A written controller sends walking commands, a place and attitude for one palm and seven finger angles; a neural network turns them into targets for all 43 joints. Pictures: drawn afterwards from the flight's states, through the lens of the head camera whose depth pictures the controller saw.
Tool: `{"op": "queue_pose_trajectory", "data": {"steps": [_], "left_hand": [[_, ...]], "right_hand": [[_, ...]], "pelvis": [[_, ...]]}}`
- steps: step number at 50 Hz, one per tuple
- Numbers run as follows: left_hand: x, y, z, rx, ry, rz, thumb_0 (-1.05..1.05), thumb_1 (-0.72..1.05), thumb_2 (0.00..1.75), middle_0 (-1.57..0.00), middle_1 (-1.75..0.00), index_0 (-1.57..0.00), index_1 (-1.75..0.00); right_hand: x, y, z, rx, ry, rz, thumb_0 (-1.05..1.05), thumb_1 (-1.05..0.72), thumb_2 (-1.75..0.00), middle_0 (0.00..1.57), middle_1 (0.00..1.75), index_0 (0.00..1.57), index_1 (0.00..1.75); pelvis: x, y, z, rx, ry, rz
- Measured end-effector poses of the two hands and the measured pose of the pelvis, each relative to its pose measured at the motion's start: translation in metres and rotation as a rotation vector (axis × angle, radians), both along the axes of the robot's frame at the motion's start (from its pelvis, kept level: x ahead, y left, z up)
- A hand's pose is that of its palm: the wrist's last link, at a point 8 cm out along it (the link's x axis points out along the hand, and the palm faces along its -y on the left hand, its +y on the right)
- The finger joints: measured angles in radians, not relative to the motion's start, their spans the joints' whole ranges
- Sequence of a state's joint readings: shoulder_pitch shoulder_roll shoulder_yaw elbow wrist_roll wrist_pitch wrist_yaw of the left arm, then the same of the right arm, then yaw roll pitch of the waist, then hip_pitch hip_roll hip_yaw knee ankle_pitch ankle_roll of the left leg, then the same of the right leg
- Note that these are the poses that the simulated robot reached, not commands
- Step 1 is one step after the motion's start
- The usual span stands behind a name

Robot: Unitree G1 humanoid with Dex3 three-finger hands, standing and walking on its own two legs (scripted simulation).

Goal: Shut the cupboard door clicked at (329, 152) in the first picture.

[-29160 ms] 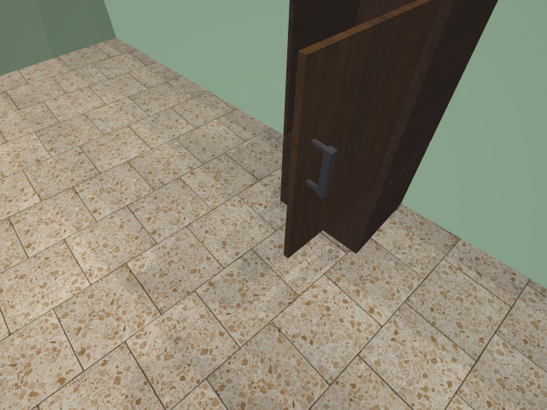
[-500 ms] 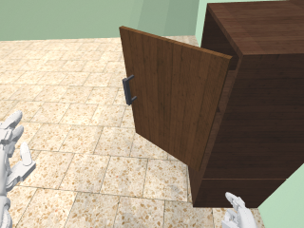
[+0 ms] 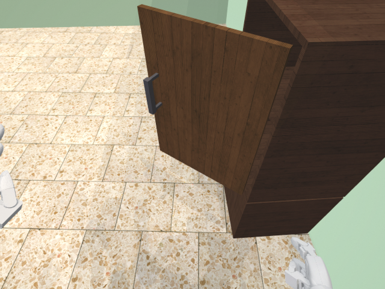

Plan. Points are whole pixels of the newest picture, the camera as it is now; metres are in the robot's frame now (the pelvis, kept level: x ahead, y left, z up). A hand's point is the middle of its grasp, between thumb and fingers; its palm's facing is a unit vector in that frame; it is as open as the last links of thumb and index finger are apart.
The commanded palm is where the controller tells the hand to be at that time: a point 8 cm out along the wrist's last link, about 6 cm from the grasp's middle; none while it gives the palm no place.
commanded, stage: step back with the hand held close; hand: left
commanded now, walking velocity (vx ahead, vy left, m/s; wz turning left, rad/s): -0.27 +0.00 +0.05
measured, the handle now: (154, 93) +0.68 +0.17 +0.01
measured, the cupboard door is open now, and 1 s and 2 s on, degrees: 52 52 52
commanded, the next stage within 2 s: stop stepping back and stand still in 0.86 s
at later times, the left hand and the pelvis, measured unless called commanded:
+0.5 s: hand out of the picture +0.14 +0.27 +0.16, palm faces +0.43 -0.77 -0.46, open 7.4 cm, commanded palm +0.07 +0.30 +0.19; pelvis -0.07 -0.01 +0.00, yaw +1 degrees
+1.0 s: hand out of the picture +0.01 +0.28 +0.16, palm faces +0.51 -0.72 -0.48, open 7.4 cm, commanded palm -0.06 +0.30 +0.19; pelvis -0.17 -0.01 -0.01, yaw +5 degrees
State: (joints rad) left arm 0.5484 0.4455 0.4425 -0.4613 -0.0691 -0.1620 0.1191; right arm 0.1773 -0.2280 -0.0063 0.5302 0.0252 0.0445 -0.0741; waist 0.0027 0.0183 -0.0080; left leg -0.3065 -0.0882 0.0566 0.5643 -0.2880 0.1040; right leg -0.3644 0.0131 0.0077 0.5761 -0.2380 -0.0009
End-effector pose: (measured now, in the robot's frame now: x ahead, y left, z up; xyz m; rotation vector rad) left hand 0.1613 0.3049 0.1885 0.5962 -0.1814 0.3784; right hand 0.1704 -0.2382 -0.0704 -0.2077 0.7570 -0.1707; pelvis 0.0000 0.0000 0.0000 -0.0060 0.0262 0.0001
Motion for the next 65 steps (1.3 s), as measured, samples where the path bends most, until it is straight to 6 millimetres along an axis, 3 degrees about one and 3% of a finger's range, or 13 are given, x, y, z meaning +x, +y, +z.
{"op": "queue_pose_trajectory", "data": {"steps": [9, 19, 27, 34, 38, 41, 48, 53, 58, 65], "left_hand": [[-0.035, 0.007, -0.020, -0.044, -0.037, 0.018, 0.02, 0.89, 0.89, -0.22, -0.30, -0.21, -0.30], [-0.057, 0.013, 0.006, 0.020, -0.178, 0.026, 0.02, 0.89, 0.89, -0.21, -0.30, -0.21, -0.30], [-0.066, -0.010, -0.013, -0.016, -0.084, -0.051, 0.02, 0.89, 0.89, -0.21, -0.30, -0.20, -0.30], [-0.107, -0.033, 0.003, 0.075, -0.109, -0.082, 0.02, 0.89, 0.89, -0.22, -0.30, -0.21, -0.30], [-0.133, -0.027, 0.011, 0.055, -0.179, -0.011, 0.02, 0.88, 0.89, -0.22, -0.30, -0.21, -0.30], [-0.150, -0.016, 0.005, 0.000, -0.187, 0.052, 0.01, 0.89, 0.89, -0.22, -0.30, -0.21, -0.30], [-0.181, 0.001, -0.015, -0.011, -0.134, 0.072, 0.02, 0.89, 0.89, -0.21, -0.30, -0.21, -0.30], [-0.211, -0.002, -0.004, 0.062, -0.145, 0.071, 0.02, 0.89, 0.89, -0.22, -0.30, -0.21, -0.30], [-0.238, -0.007, 0.011, 0.012, -0.252, 0.095, 0.02, 0.89, 0.89, -0.22, -0.30, -0.21, -0.30], [-0.251, 0.014, 0.009, -0.058, -0.258, 0.131, 0.01, 0.89, 0.89, -0.21, -0.30, -0.21, -0.30]], "right_hand": [[-0.034, 0.000, 0.003, -0.060, 0.008, 0.017, 0.01, -0.90, -0.90, 0.21, 0.30, 0.21, 0.30], [-0.057, 0.006, 0.002, -0.078, 0.022, 0.054, 0.01, -0.90, -0.90, 0.21, 0.30, 0.21, 0.30], [-0.066, 0.004, 0.001, -0.041, -0.007, 0.073, 0.01, -0.90, -0.90, 0.21, 0.30, 0.21, 0.30], [-0.087, -0.016, 0.005, -0.045, -0.050, 0.064, 0.01, -0.90, -0.90, 0.21, 0.30, 0.21, 0.30], [-0.108, -0.028, 0.004, -0.066, 0.001, 0.061, 0.01, -0.90, -0.90, 0.21, 0.30, 0.21, 0.30], [-0.127, -0.030, 0.007, -0.086, 0.047, 0.057, 0.01, -0.90, -0.90, 0.21, 0.30, 0.21, 0.30], [-0.162, -0.016, -0.006, -0.102, 0.039, 0.056, 0.01, -0.90, -0.90, 0.20, 0.30, 0.21, 0.30], [-0.184, 0.004, -0.013, -0.027, -0.012, 0.077, 0.01, -0.90, -0.90, 0.21, 0.30, 0.21, 0.30], [-0.206, 0.014, -0.016, -0.008, -0.015, 0.116, 0.01, -0.90, -0.90, 0.21, 0.30, 0.21, 0.30], [-0.238, 0.015, -0.006, -0.021, -0.036, 0.079, 0.01, -0.90, -0.90, 0.21, 0.30, 0.21, 0.30]], "pelvis": [[-0.026, 0.004, -0.007, -0.020, -0.004, 0.015], [-0.042, 0.004, -0.005, -0.041, 0.001, 0.036], [-0.074, -0.010, -0.005, -0.026, 0.008, 0.018], [-0.098, -0.027, -0.011, -0.025, -0.009, 0.035], [-0.110, -0.029, -0.007, -0.006, -0.004, 0.067], [-0.120, -0.026, -0.002, 0.015, 0.005, 0.075], [-0.160, -0.014, -0.012, 0.008, 0.003, 0.101], [-0.179, -0.017, -0.017, 0.002, -0.019, 0.089], [-0.191, -0.013, -0.014, 0.005, -0.043, 0.095], [-0.220, -0.003, -0.006, 0.002, -0.081, 0.088]]}}
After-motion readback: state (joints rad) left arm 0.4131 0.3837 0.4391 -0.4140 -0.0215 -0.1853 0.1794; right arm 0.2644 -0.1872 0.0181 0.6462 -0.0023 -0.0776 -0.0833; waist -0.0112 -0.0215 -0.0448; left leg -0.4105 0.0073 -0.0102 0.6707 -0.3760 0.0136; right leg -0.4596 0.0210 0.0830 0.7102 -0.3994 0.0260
